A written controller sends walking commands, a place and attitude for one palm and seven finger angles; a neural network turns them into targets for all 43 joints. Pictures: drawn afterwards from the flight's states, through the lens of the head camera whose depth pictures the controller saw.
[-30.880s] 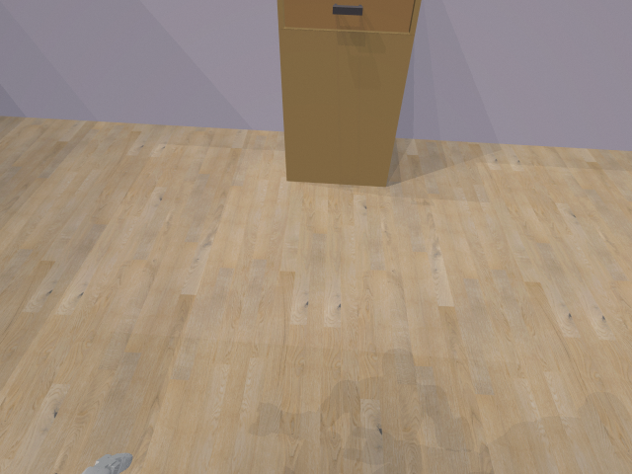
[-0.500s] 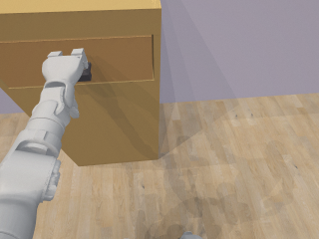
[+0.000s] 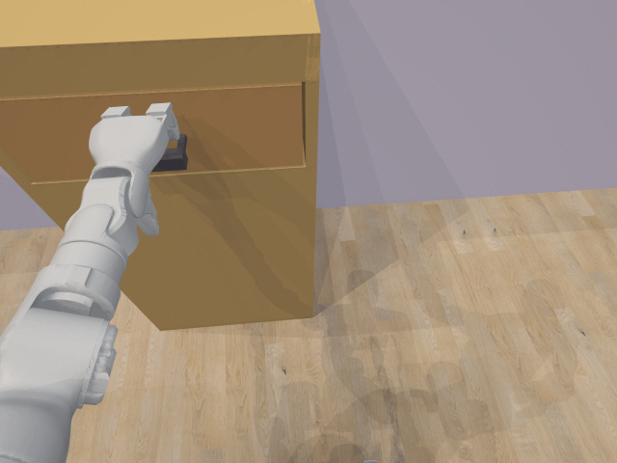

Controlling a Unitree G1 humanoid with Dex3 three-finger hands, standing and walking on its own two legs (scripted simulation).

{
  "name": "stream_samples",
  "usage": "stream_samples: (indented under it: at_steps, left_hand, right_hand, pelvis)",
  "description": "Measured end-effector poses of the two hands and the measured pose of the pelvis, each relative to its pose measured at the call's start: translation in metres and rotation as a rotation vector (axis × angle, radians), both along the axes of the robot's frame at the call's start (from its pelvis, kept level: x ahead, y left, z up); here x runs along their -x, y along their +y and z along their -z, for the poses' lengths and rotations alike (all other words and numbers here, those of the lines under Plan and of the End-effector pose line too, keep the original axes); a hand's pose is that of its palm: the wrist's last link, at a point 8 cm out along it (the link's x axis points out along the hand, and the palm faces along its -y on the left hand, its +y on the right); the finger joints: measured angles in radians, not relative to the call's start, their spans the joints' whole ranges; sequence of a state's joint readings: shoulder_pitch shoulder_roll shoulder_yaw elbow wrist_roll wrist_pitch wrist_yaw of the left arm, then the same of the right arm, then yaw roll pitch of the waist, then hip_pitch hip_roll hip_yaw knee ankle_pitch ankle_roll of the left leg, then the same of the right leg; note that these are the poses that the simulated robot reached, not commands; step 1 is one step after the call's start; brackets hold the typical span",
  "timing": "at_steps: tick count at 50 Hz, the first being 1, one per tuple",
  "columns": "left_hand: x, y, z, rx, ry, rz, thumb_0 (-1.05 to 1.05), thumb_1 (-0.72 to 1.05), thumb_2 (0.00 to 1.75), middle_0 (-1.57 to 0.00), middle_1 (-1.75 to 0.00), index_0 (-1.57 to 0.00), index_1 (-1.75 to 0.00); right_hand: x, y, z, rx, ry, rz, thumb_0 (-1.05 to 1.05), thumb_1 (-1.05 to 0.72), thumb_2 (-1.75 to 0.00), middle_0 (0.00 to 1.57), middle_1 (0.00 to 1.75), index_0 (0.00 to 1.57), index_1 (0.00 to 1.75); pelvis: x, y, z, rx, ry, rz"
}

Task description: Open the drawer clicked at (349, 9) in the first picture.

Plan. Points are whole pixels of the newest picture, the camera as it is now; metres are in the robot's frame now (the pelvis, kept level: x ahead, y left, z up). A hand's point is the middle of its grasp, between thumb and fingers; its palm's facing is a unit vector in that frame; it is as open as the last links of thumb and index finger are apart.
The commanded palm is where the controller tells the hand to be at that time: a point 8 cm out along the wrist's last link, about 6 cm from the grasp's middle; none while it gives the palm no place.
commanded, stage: lift the fingers back up to retry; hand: left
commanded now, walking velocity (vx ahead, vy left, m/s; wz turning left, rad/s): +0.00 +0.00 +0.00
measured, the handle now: (151, 151) +0.55 +0.21 +0.07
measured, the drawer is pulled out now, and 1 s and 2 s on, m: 0.00 0.00 0.00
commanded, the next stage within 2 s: re-aim the fingers above the handle in 0.46 s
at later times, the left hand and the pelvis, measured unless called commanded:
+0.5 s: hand (141, 150) +0.49 +0.20 +0.13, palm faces -0.05 -0.01 -1.00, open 13.8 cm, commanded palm +0.47 +0.21 +0.18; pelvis +0.02 -0.01 +0.01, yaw +1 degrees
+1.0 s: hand (148, 145) +0.50 +0.19 +0.12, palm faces -0.03 -0.02 -1.00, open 13.8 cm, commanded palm +0.48 +0.21 +0.18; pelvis +0.01 -0.01 +0.01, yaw +1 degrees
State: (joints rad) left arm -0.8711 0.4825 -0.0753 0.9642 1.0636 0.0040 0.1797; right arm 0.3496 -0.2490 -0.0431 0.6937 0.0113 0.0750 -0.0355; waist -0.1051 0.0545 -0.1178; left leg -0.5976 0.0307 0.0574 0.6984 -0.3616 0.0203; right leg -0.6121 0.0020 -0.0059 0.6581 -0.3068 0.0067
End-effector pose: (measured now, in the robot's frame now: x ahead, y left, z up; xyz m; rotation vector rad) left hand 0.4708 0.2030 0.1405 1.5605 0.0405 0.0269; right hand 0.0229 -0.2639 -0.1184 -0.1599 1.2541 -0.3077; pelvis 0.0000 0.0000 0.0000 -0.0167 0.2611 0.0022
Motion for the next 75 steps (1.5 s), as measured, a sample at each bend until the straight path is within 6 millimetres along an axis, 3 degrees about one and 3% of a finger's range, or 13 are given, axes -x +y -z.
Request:
stream_samples:
  at_steps: [10, 19, 25, 38, 50, 57, 62, 68, 75]
  left_hand:
    - [-0.002, 0.001, -0.034, -0.016, -0.028, -0.031, 0.0, -0.49, 0.3, -0.32, -1.2, -0.32, -1.2]
    - [-0.003, -0.012, -0.046, -0.003, 0.023, 0.005, 0.0, -0.49, 0.3, -0.32, -1.2, -0.32, -1.2]
    - [-0.002, -0.006, -0.04, 0.0, 0.038, -0.005, 0.0, -0.49, 0.3, -0.32, -1.2, -0.32, -1.2]
    - [0.007, 0.015, -0.037, -0.019, 0.027, -0.031, 0.0, -0.49, 0.3, -0.32, -1.2, -0.32, -1.2]
    - [-0.013, -0.011, -0.036, 0.007, 0.026, 0.045, 0.0, -0.49, 0.3, -0.32, -1.2, -0.32, -1.2]
    - [-0.016, -0.01, -0.036, 0.002, -0.005, 0.026, 0.0, -0.49, 0.3, -0.36, -1.24, -0.35, -1.22]
    - [-0.014, 0.004, -0.035, -0.013, 0.004, -0.036, 0.0, -0.49, 0.3, -0.34, -1.22, -0.36, -1.23]
    - [-0.003, 0.015, -0.033, -0.029, 0.04, -0.048, 0.0, -0.49, 0.3, -0.32, -1.21, -0.34, -1.21]
    - [0.002, 0.0, -0.03, -0.011, 0.04, 0.043, 0.0, -0.49, 0.3, -0.32, -1.21, -0.33, -1.2]
  right_hand:
    - [-0.03, 0.001, -0.001, -0.036, -0.036, -0.031, 0.01, -0.9, -0.9, 0.2, 0.3, 0.2, 0.3]
    - [-0.058, -0.005, -0.006, -0.029, -0.086, -0.058, 0.01, -0.9, -0.9, 0.2, 0.3, 0.2, 0.3]
    - [-0.066, -0.011, -0.009, -0.022, -0.098, -0.069, 0.01, -0.9, -0.9, 0.2, 0.3, 0.2, 0.3]
    - [-0.055, -0.02, -0.009, 0.0, -0.051, -0.067, 0.01, -0.9, -0.9, 0.2, 0.3, 0.2, 0.3]
    - [-0.037, -0.012, -0.007, 0.0, -0.033, -0.037, 0.01, -0.9, -0.9, 0.2, 0.3, 0.2, 0.3]
    - [-0.021, -0.003, -0.002, -0.026, -0.006, -0.014, 0.01, -0.9, -0.9, 0.2, 0.3, 0.2, 0.3]
    - [-0.014, -0.001, -0.003, -0.032, -0.005, 0.005, 0.01, -0.9, -0.9, 0.2, 0.3, 0.2, 0.3]
    - [-0.014, -0.005, -0.006, -0.017, -0.003, -0.006, 0.01, -0.9, -0.9, 0.2, 0.3, 0.2, 0.3]
    - [-0.028, -0.012, -0.011, 0.02, -0.027, -0.039, 0.01, -0.9, -0.9, 0.2, 0.3, 0.2, 0.3]
  pelvis:
    - [-0.011, -0.002, -0.006, -0.003, -0.033, -0.008]
    - [-0.015, -0.008, -0.011, -0.01, -0.059, -0.013]
    - [-0.015, -0.013, -0.011, -0.014, -0.057, -0.008]
    - [-0.015, -0.017, -0.011, -0.01, -0.058, -0.023]
    - [-0.011, -0.009, -0.009, -0.01, -0.036, -0.011]
    - [-0.01, -0.006, -0.008, -0.011, -0.024, 0.008]
    - [-0.009, -0.006, -0.009, -0.011, -0.026, 0.016]
    - [-0.009, -0.006, -0.01, -0.007, -0.039, 0.003]
    - [-0.008, -0.005, -0.009, -0.005, -0.049, -0.017]
